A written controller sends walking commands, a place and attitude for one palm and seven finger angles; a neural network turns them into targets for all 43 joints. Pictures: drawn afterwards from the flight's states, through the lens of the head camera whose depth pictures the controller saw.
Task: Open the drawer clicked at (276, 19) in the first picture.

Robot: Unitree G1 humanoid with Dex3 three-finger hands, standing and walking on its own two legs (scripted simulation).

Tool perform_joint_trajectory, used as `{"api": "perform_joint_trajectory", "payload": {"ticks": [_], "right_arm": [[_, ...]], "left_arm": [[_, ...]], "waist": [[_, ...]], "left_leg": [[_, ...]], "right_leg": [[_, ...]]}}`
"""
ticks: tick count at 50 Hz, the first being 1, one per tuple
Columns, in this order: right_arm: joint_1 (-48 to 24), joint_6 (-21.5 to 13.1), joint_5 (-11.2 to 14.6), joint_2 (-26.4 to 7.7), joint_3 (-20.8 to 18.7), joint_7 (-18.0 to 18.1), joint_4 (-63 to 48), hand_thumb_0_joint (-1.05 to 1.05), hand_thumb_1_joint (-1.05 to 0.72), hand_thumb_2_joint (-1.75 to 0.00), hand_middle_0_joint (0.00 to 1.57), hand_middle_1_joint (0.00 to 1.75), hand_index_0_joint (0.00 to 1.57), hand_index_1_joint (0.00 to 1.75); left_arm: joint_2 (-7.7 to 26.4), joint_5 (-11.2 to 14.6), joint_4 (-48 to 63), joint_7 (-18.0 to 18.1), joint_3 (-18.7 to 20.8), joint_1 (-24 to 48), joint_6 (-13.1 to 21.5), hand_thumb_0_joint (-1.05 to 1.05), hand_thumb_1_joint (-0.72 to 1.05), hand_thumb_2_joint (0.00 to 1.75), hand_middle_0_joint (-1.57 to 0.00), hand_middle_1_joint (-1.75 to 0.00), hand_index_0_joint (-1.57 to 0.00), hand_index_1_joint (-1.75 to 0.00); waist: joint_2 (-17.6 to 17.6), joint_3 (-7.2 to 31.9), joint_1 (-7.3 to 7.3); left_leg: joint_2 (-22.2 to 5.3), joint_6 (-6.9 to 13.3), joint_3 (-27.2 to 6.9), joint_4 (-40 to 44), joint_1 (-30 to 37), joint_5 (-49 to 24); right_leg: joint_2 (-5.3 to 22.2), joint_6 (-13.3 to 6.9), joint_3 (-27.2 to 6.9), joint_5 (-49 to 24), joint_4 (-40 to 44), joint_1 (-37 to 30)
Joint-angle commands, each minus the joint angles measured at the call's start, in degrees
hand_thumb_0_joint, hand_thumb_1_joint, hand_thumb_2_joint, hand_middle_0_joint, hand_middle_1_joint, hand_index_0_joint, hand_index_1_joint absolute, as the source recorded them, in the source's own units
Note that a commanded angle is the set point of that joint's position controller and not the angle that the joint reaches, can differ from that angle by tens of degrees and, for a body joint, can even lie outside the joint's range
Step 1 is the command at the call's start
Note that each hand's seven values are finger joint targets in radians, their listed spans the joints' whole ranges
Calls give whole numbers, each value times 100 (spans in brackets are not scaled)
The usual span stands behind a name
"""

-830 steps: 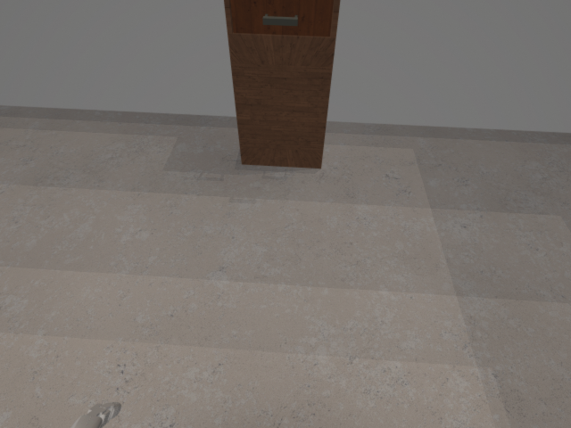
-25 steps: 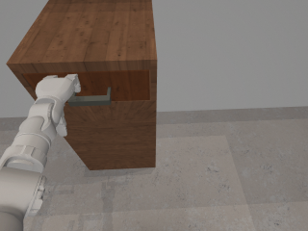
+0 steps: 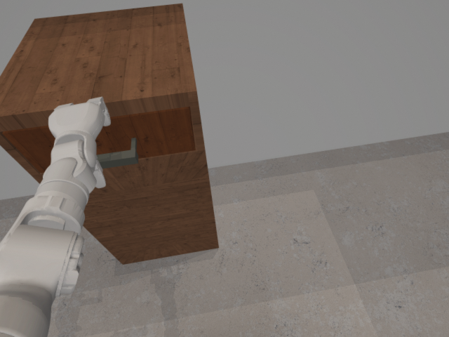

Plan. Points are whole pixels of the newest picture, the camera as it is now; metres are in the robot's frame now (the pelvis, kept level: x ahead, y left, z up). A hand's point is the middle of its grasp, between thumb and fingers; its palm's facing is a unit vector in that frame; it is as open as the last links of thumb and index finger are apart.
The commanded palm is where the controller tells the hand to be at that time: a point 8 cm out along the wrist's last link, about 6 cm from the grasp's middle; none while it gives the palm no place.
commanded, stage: move the hooked fingers above the handle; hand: left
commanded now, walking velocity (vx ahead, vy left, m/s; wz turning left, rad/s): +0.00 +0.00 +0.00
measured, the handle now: (108, 153) +0.52 +0.25 +0.01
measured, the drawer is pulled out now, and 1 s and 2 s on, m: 0.00 0.00 0.00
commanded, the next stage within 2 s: lower the fingers behind the handle in 0.96 s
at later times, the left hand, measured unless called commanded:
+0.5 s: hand (94, 135) +0.49 +0.23 +0.10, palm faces +0.12 +0.02 -0.99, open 13.1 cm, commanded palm +0.45 +0.27 +0.12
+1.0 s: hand (79, 154) +0.46 +0.27 +0.07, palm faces +0.12 -0.04 -0.99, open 13.8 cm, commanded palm +0.46 +0.27 +0.12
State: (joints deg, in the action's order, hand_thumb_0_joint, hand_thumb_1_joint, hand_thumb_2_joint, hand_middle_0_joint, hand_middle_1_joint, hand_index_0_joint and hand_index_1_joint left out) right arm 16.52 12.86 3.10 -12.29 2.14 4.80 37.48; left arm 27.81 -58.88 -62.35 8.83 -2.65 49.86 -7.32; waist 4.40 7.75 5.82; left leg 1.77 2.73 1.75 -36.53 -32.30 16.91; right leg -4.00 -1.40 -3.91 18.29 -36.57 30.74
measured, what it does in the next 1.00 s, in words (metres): stands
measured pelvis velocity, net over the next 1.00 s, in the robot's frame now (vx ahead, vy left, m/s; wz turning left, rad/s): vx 0.00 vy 0.01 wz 0.08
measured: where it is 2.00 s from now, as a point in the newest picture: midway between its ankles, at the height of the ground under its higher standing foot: outside the picture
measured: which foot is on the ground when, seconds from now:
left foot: down 0.00-1.00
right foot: down 0.00-1.00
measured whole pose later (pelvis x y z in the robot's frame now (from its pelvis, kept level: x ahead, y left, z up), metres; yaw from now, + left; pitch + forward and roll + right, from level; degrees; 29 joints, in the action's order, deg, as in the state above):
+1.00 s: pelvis +0.00 +0.01 -0.02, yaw +4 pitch +18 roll -3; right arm 21.9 7.2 0.5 -17.1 -4.3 3.8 41.3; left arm 32.2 -58.9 -49.3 16.3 -3.9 46.4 9.0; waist 2.3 7.3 4.3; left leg 2.8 2.7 -3.2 -47.0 -44.0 20.3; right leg -3.4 -1.5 1.7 21.8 -43.4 39.2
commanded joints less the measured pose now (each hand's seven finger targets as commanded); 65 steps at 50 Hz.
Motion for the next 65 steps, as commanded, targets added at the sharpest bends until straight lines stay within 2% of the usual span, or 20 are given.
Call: {"api": "perform_joint_trajectory", "payload": {"ticks": [1, 4, 5, 7, 11, 17, 21, 25, 29, 31, 36, 41, 44, 46, 49, 52, 55, 59, 62, 65], "right_arm": [[266, -325, -33, -1146, -509, 232, -773, 0, -90, -90, 20, 30, 20, 30], [502, -486, -84, -1104, -653, 203, -740, 0, -90, -90, 20, 30, 20, 30], [582, -535, -115, -1051, -714, 168, -715, 0, -90, -90, 20, 30, 20, 30], [735, -633, -165, -1041, -825, 143, -562, 0, -90, -90, 20, 30, 20, 30], [933, -776, -224, -1097, -936, 54, -238, 0, -90, -90, 20, 30, 20, 30], [735, -636, -245, -1186, -730, -186, 10, 0, -90, -90, 20, 30, 20, 30], [601, -415, -181, -1204, -614, -207, -120, 0, -90, -90, 20, 30, 20, 30], [414, -197, -63, -1239, -501, -11, -291, 0, -90, -90, 20, 30, 20, 30], [318, -247, -2, -1243, -415, 187, -562, 0, -90, -90, 20, 30, 20, 30], [338, -287, -20, -1194, -416, 220, -699, 0, -90, -90, 20, 30, 20, 30], [542, -457, -33, -1167, -528, 213, -901, 0, -90, -90, 20, 30, 20, 30], [922, -700, -180, -1094, -826, 143, -651, 0, -90, -90, 20, 30, 20, 30], [1068, -790, -259, -1143, -919, 106, -359, 0, -90, -90, 20, 30, 20, 30], [1144, -801, -256, -1155, -916, 8, -107, 0, -90, -90, 20, 30, 20, 30], [1125, -717, -254, -1210, -842, -155, 64, 0, -90, -90, 20, 30, 20, 30], [1041, -563, -218, -1246, -758, -252, 70, 0, -90, -90, 20, 30, 20, 30], [980, -403, -163, -1270, -683, -237, 6, 0, -90, -90, 20, 30, 20, 30], [805, -283, -99, -1304, -585, -93, -227, 0, -90, -90, 20, 30, 20, 30], [735, -313, -89, -1291, -528, -3, -416, 0, -90, -90, 20, 30, 20, 30], [713, -380, -88, -1286, -504, 73, -614, 0, -90, -90, 20, 30, 20, 30]], "left_arm": [[1888, -89, 833, -388, 284, 1045, 648, 0, -50, 30, -30, -120, -30, -120], [1722, -32, 1869, -356, 214, 1616, 1455, 0, -50, 30, -30, -120, -30, -120], [1322, 40, 2356, -310, -119, 2076, 1716, 0, -50, 30, -30, -120, -30, -120], [1524, 138, 3058, -56, 102, 2605, 2103, 0, -50, 30, -30, -120, -30, -120], [1479, 229, 3632, 656, 214, 3138, 2216, 0, -50, 30, -30, -120, -30, -120], [1978, -10, 1672, 1510, 709, 2734, 666, 0, -50, 30, -30, -120, -30, -120], [2034, -228, 491, 1009, 468, 2352, -412, 0, -50, 30, -30, -120, -30, -120], [2179, -70, -12, 313, 383, 2176, -628, 0, -50, 30, -30, -120, -30, -120], [2269, -21, -97, -284, 295, 1662, -129, 0, -50, 30, -30, -120, -30, -120], [2350, -103, 62, -448, 420, 1259, 295, 0, -50, 30, -30, -120, -30, -120], [2206, -108, 863, -416, 460, 1273, 1153, 0, -50, 30, -30, -120, -30, -120], [2141, 82, 3217, 184, 531, 3157, 2184, 0, -50, 30, -30, -120, -30, -120], [2065, 54, 3615, 727, 576, 3286, 2256, 0, -50, 30, -30, -120, -30, -120], [1636, 123, 3027, 978, 323, 3191, 1937, 0, -50, 30, -30, -120, -30, -120], [1592, 143, 1971, 1214, 363, 2955, 1108, 0, -50, 30, -30, -120, -30, -120], [1572, -7, 1030, 1006, 223, 2732, 235, 0, -50, 30, -30, -120, -30, -120], [1290, -113, 276, 542, -112, 2548, -200, 0, -50, 30, -30, -120, -30, -120], [1571, -139, -157, 18, -66, 2014, -211, 0, -50, 30, -30, -120, -30, -120], [1410, -72, -205, -353, -241, 1831, 167, 0, -50, 30, -30, -120, -30, -120], [1746, -116, 52, -524, -31, 1681, 649, 0, -50, 30, -30, -120, -30, -120]], "waist": [[-1008, 1103, -257], [-409, 1401, -78], [-213, 1529, 113], [326, 1984, 136], [588, 2657, 241], [392, 2222, -18], [-87, 2257, -183], [-1157, 1561, -84], [-1481, 998, -99], [-1143, 1094, -262], [-805, 1008, -161], [412, 2684, 145], [889, 3342, 207], [766, 2847, 350], [572, 2315, 262], [468, 2204, 108], [-346, 1633, 215], [-912, 1207, 164], [-1003, 735, 237], [-911, 684, 139]], "left_leg": [[-12, 121, 49, 314, 233, -697], [-32, 142, -59, 74, 721, -835], [-27, 148, -119, -14, 979, -939], [-33, 112, -249, -209, 1485, -1166], [-67, -3, -511, -496, 2107, -1758], [6, -95, -396, -347, 1153, -1649], [11, -57, -136, -196, 663, -1805], [26, 40, -45, 121, 129, -1116], [19, 86, -10, 257, -110, -478], [21, 86, 28, 204, -83, -540], [-12, 100, -6, -27, -83, -358], [-34, 121, -261, -478, 1226, -1159], [-64, 1, -469, -754, 2010, -1868], [-112, -60, -574, -742, 1952, -1823], [-90, -98, -568, -555, 1552, -1652], [-93, -124, -417, -419, 1284, -1911], [-103, -36, -341, -249, 842, -1705], [-26, 68, -186, -78, 284, -987], [-42, 90, -205, -48, 169, -575], [-34, 104, -199, -129, -9, -231]], "right_leg": [[250, 32, 182, -1245, 646, -1165], [192, -20, 158, -1091, 537, -633], [178, -27, 159, -1057, 528, -423], [125, -62, 177, -936, 372, -25], [43, -97, 365, -1007, 54, 580], [-11, -158, 611, -964, -93, 375], [30, -98, 496, -1648, 47, -598], [149, 33, 356, -1535, 456, -1129], [236, 82, 264, -982, 635, -1057], [240, 28, 219, -1011, 544, -1070], [191, 1, 179, -677, 458, -511], [98, -28, 146, -969, 92, 13], [18, -86, 343, -1098, -202, 647], [-24, -89, 501, -891, -185, 1041], [-54, -129, 631, -766, -114, 996], [-50, -135, 648, -1062, -38, 580], [-44, -107, 618, -1182, 181, 218], [66, -46, 474, -1077, 362, -228], [100, -37, 477, -671, 378, 80], [109, -58, 417, -278, 325, 229]]}}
